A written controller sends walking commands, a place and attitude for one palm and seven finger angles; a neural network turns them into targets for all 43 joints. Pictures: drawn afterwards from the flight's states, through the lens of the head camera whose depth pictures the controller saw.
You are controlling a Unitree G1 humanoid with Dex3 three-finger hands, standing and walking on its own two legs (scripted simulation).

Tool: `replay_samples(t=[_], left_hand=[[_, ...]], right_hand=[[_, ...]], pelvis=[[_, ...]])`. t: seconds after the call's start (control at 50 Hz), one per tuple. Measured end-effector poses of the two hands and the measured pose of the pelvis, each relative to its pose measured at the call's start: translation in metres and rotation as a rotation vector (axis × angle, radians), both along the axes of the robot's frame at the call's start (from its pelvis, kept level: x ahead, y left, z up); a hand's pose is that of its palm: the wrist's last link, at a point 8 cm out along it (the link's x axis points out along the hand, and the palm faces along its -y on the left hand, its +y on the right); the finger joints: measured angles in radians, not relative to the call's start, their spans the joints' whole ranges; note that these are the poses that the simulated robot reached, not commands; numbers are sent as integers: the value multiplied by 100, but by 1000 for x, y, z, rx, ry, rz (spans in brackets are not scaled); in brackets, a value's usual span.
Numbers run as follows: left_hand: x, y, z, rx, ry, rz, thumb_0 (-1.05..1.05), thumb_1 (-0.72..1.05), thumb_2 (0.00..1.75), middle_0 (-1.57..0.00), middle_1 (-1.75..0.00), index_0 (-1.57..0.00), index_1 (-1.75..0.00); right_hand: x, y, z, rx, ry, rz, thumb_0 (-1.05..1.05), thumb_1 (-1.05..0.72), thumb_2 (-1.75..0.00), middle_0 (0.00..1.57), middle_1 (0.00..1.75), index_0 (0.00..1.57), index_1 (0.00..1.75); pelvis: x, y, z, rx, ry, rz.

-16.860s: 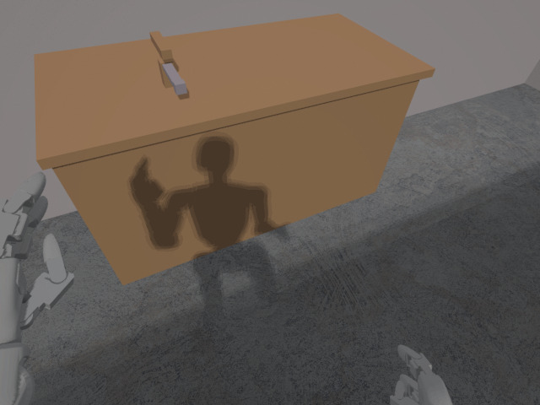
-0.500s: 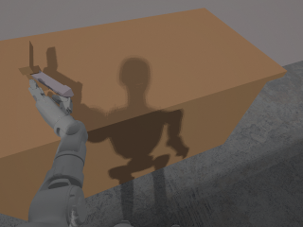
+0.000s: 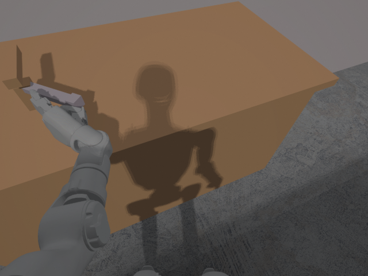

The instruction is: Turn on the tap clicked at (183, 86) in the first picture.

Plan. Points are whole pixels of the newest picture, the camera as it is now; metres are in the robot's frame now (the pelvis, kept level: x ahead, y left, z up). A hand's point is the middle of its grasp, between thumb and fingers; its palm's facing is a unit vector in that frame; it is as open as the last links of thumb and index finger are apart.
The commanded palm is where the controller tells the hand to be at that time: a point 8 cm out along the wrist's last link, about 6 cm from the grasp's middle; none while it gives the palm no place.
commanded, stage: push the lever round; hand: left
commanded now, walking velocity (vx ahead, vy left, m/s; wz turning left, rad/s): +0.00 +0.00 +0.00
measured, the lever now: (75, 102) +0.49 +0.24 +0.09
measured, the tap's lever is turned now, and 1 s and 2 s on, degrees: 45 75 78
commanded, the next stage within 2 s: lift the hand up off the lever in 1.00 s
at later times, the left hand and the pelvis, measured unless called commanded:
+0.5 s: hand (97, 98) +0.51 +0.19 +0.09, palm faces +0.83 -0.54 -0.15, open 7.5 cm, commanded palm +0.46 +0.19 +0.09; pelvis +0.02 -0.01 +0.00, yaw +0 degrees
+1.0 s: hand (101, 90) +0.54 +0.19 +0.09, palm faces +0.83 -0.54 -0.17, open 7.7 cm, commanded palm +0.49 +0.20 +0.09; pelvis +0.03 -0.02 +0.00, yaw +0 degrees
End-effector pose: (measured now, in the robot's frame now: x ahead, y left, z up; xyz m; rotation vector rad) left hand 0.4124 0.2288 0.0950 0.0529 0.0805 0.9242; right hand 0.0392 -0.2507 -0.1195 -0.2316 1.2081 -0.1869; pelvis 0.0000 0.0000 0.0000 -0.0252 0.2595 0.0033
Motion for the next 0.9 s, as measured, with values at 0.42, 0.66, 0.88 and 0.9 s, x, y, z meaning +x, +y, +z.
replay_samples(t=[0.42,0.66,0.88,0.9], left_hand=[[39,-23,1,3,75,61,-1,97,94,-15,-15,-15,-15],[56,-33,2,10,98,82,1,97,94,-15,-15,-14,-14],[68,-32,2,6,104,81,1,95,93,-15,-16,-14,-14],[69,-32,3,7,106,80,1,95,93,-15,-16,-14,-14]], right_hand=[[-16,-1,-4,33,87,-7,0,-91,-90,20,30,20,29],[-10,-3,-5,52,104,1,0,-91,-90,20,30,20,29],[0,-11,-3,43,93,-1,0,-91,-90,20,30,20,29],[0,-12,-3,41,94,-1,0,-91,-90,20,30,20,29]], pelvis=[[13,-5,-1,0,66,-1],[24,-11,-1,3,87,3],[32,-17,0,9,98,1],[32,-17,-1,9,99,2]])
